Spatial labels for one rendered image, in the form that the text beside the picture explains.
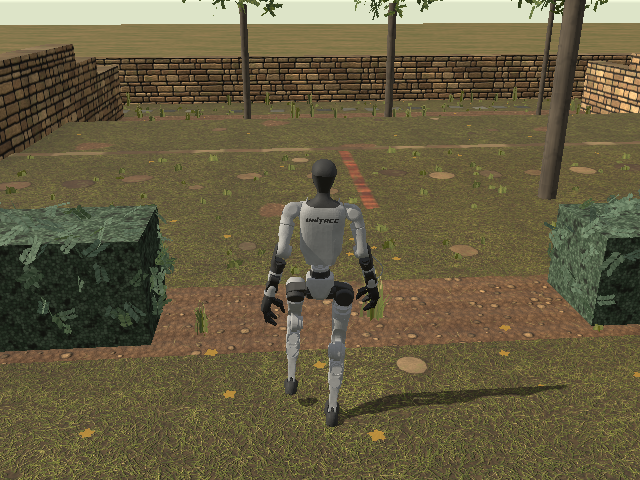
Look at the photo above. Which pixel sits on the robot left upper arm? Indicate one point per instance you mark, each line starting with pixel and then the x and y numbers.
pixel 290 212

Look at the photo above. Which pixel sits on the robot head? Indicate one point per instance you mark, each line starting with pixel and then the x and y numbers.
pixel 323 174

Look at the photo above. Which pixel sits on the right robot foot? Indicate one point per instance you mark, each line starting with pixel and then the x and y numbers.
pixel 331 417

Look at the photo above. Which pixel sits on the left robot hand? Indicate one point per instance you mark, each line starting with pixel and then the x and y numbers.
pixel 265 308

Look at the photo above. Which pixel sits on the right robot hand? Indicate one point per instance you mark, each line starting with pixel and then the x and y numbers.
pixel 373 294

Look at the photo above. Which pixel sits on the left robot forearm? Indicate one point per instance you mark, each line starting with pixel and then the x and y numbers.
pixel 275 274

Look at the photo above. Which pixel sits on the right robot forearm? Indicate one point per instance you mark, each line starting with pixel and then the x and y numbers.
pixel 368 269

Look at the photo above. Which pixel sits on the robot right upper arm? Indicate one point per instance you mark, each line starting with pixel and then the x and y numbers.
pixel 354 214

